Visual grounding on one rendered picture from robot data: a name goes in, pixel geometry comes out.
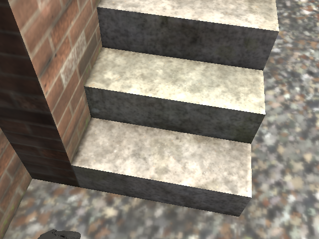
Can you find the stairs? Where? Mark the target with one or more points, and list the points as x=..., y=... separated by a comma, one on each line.
x=176, y=97

